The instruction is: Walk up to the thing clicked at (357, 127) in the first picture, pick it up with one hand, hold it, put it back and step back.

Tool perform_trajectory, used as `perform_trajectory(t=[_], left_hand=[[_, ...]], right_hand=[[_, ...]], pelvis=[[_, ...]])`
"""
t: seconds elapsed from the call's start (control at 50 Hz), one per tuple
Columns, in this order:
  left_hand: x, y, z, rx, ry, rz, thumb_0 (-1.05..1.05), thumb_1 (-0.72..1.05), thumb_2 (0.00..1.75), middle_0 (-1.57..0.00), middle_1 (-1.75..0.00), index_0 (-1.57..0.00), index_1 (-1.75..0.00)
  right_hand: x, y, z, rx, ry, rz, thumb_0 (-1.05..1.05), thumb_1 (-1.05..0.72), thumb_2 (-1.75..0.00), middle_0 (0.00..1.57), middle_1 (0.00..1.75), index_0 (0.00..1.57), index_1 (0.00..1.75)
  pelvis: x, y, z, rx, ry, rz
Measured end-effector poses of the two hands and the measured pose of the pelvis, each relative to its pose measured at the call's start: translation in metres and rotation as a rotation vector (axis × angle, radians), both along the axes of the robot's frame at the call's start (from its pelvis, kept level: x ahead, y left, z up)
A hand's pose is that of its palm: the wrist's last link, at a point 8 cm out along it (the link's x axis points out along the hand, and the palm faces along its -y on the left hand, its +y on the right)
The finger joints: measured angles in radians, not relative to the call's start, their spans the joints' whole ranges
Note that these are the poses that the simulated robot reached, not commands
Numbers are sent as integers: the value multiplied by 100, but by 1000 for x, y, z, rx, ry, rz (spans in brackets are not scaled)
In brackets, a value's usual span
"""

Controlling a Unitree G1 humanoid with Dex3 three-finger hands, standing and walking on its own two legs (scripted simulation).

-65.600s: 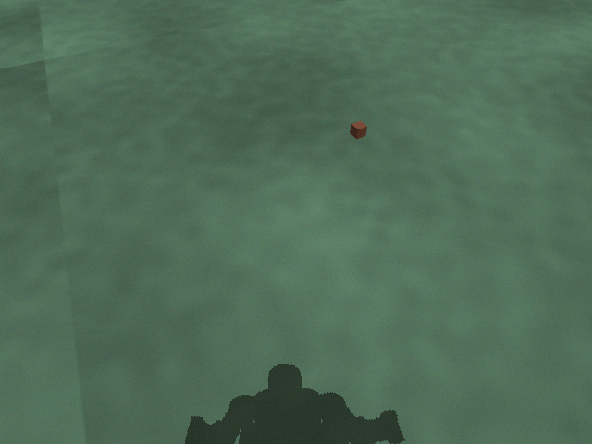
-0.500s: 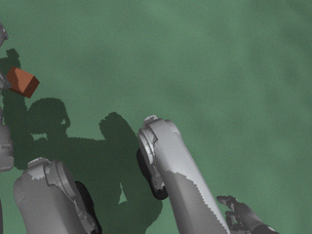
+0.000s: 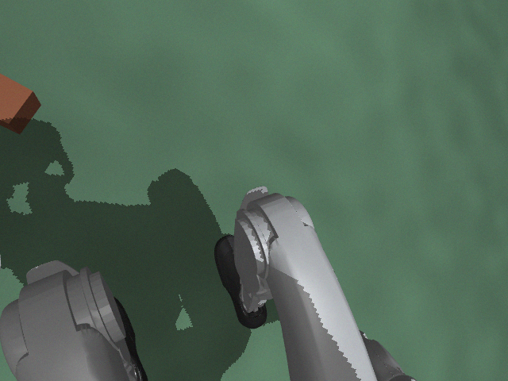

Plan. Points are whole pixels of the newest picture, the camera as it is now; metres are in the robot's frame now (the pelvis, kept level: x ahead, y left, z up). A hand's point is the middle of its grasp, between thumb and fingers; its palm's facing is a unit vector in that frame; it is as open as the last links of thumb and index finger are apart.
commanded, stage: home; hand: left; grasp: from above
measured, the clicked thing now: (5, 103) +0.57 +0.21 -0.29
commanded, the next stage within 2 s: none
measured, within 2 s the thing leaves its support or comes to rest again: neither
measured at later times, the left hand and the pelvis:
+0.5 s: hand out of the picture +0.44 +0.25 +0.00, palm faces -0.27 -0.61 -0.75, open 8.5 cm; pelvis +0.00 -0.01 +0.10, yaw +5 degrees
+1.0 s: hand out of the picture +0.31 +0.20 +0.20, palm faces +0.15 -0.95 -0.26, open 7.4 cm; pelvis +0.04 -0.01 +0.30, yaw +9 degrees
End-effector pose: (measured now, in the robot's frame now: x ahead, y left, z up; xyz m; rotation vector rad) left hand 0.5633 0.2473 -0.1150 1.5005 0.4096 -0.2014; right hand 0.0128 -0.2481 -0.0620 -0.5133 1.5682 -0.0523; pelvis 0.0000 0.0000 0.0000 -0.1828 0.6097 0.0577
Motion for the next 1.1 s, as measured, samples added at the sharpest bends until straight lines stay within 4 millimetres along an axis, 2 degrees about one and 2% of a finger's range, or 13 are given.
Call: perform_trajectory(t=[0.12, 0.2, 0.26, 0.34, 0.4, 0.46, 0.58, 0.68, 0.76, 0.88, 1.1], left_hand=[[28, 8, 38, -23, -71, 111, 0, -25, 92, -24, -78, -23, -78], [21, 11, 60, -48, -9, 160, 0, -15, 94, -25, -72, -23, -73], [0, 10, 72, -115, 58, 182, 0, -4, 96, -26, -68, -23, -69], [-42, 9, 98, -271, 96, 209, 0, 15, 96, -26, -59, -23, -61], [-77, 12, 127, -382, 60, 235, 0, 33, 95, -25, -51, -23, -52], [-110, 20, 153, -456, 23, 295, 0, 52, 93, -24, -43, -23, -44], [-171, 31, 192, -569, 37, 472, 0, 76, 91, -22, -34, -21, -34], [-213, 19, 227, -709, 74, 607, 0, 85, 90, -22, -31, -21, -31], [-232, 8, 257, -817, 75, 694, 1, 87, 90, -21, -30, -21, -30], [-250, 1, 300, -955, 53, 817, 1, 89, 89, -21, -30, -21, -30], [-297, -4, 379, -1108, 75, 976, 1, 90, 89, -21, -30, -20, -30]], right_hand=[[11, -2, -1, 29, -10, -30, 0, -89, -89, 20, 30, 20, 30], [11, -4, 2, 63, 0, -59, 0, -89, -89, 20, 30, 20, 30], [12, -6, 9, 93, -1, -73, 0, -89, -90, 20, 30, 20, 30], [21, -15, 23, 105, -23, -78, 0, -89, -90, 20, 30, 20, 30], [38, -24, 36, 92, -71, -68, 1, -90, -90, 20, 30, 20, 30], [64, -31, 51, 78, -151, -48, 1, -90, -90, 20, 30, 20, 30], [128, -28, 95, 86, -365, 0, 1, -91, -90, 20, 30, 20, 30], [174, -12, 142, 123, -530, 25, 1, -91, -90, 20, 30, 20, 30], [199, 2, 181, 153, -628, 36, 1, -91, -90, 20, 30, 20, 30], [216, 13, 229, 177, -702, 28, 1, -90, -90, 20, 30, 20, 30], [213, 12, 307, 148, -730, -14, 1, -90, -90, 20, 30, 20, 30]], pelvis=[[10, -4, 7, 3, 32, -10], [14, -5, 18, 5, 41, -7], [13, -6, 31, 11, 35, -1], [11, -8, 52, 29, 38, 11], [8, -9, 69, 44, 37, 21], [5, -10, 89, 58, 28, 29], [2, -11, 133, 75, -7, 45], [8, -12, 178, 93, -44, 58], [17, -13, 212, 109, -80, 68], [30, -15, 256, 128, -132, 77], [57, -13, 332, 147, -245, 89]])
